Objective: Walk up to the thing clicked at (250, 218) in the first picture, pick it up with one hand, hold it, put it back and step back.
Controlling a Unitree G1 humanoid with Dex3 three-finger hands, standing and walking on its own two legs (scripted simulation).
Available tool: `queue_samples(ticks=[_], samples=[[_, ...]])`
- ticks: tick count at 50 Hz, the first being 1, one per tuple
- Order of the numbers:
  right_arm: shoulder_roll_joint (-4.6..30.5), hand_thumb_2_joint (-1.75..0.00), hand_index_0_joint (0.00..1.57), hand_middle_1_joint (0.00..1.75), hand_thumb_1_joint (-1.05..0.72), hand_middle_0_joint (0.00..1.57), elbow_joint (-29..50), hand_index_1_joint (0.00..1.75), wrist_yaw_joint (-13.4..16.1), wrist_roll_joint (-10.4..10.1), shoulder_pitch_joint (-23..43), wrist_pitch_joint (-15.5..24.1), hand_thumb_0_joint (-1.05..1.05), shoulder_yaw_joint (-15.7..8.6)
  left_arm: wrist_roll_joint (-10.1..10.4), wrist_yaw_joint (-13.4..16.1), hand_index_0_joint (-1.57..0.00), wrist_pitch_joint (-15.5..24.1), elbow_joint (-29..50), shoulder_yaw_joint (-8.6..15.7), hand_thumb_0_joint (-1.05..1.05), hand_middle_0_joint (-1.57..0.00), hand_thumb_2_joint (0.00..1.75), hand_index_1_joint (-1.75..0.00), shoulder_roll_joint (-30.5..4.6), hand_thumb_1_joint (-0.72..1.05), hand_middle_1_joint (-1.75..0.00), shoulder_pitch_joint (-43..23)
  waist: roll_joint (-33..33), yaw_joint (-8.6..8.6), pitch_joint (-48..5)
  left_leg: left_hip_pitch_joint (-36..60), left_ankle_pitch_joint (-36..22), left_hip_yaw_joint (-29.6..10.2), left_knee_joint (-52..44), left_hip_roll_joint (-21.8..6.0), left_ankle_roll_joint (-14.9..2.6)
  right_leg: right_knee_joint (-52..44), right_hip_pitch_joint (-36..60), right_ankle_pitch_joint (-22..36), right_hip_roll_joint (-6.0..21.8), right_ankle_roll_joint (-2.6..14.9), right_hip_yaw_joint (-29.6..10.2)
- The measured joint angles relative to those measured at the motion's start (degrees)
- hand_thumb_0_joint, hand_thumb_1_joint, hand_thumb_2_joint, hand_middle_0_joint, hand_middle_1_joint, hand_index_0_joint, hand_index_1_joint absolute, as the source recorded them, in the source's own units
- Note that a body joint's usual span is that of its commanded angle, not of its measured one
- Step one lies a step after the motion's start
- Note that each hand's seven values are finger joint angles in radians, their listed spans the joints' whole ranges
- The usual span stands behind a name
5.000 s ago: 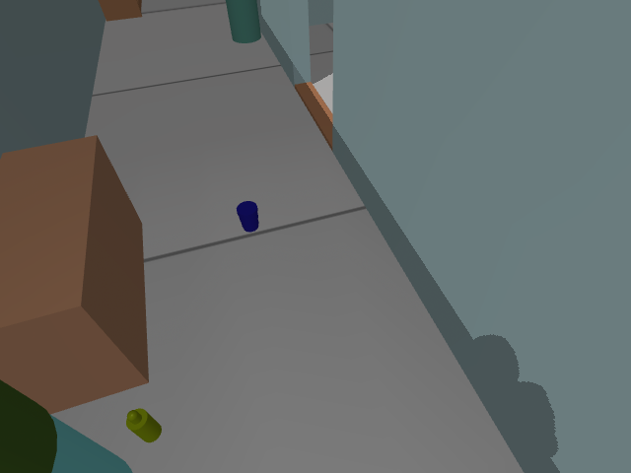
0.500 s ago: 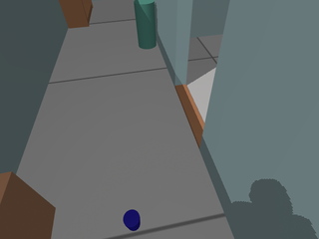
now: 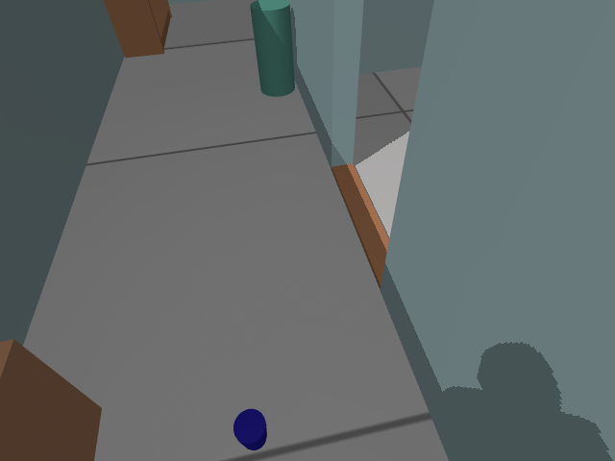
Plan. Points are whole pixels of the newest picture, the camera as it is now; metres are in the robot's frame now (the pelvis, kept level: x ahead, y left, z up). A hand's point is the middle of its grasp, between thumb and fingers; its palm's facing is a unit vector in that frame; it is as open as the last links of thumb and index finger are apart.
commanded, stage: walk up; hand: left
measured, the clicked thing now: (252, 431) +0.38 +0.21 -0.72
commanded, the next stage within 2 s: stand in 0.10 s
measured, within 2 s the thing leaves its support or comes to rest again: neither
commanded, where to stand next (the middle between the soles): +0.04 +0.01 m, yaw +0 degrees
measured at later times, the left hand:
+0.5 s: hand out of the picture +0.08 +0.24 -0.16, palm faces -0.04 -0.94 -0.33, open 7.3 cm
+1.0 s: hand out of the picture +0.09 +0.24 -0.15, palm faces -0.04 -0.94 -0.35, open 7.3 cm
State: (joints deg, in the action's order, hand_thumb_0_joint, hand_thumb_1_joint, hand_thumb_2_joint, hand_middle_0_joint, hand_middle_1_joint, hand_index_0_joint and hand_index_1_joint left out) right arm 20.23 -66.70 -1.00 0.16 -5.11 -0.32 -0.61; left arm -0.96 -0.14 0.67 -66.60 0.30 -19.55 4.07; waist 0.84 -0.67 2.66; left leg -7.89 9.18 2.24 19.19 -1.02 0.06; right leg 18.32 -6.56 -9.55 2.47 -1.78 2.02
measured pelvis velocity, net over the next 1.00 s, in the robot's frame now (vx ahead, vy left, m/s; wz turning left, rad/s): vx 0.01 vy -0.02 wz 0.00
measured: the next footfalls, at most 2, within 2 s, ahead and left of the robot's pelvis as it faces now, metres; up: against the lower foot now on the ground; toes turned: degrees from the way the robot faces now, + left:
none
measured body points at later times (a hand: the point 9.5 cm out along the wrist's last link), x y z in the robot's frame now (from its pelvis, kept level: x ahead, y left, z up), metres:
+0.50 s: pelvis +0.01 -0.01 +0.00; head +0.01 -0.01 +0.45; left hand +0.09 +0.29 -0.13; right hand +0.09 -0.31 -0.13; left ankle +0.02 +0.12 -0.75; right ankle +0.01 -0.14 -0.75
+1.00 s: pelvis +0.01 -0.02 +0.00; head +0.02 -0.02 +0.45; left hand +0.09 +0.29 -0.13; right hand +0.08 -0.32 -0.14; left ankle +0.02 +0.12 -0.75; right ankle +0.01 -0.14 -0.75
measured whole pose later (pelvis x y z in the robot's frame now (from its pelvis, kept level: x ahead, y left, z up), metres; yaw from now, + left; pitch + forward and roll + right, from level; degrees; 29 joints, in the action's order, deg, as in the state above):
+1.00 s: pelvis +0.01 -0.02 +0.00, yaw +0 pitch -2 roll +0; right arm 20.0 -66.2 -0.5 0.5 -5.3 0.2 0.0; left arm -0.7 -0.2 0.3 -64.7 -0.4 -20.0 6.0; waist 0.4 -0.5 2.6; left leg -6.3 9.2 2.0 17.6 -2.1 1.4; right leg 18.0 -5.6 -10.4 1.3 -0.6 2.3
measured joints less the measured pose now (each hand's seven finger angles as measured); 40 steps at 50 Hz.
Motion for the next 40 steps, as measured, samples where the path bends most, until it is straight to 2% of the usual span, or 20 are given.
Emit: queue_samples(ticks=[40], samples=[[-0.2,-0.90,0.20,0.30,-0.91,0.20,0.2,0.30,0.4,0.2,0.2,0.7,0.01,0.5,0.3,-0.1,-0.21,-0.4,1.7,-0.7,0.00,-0.20,0.90,-0.30,-0.4,0.91,-0.30,1.8,-0.5,0.18,0.0,1.6,-0.1,-0.1,-1.7,-0.8,1.11,-0.2,0.9,-0.8,-0.8,0.97,0.1]])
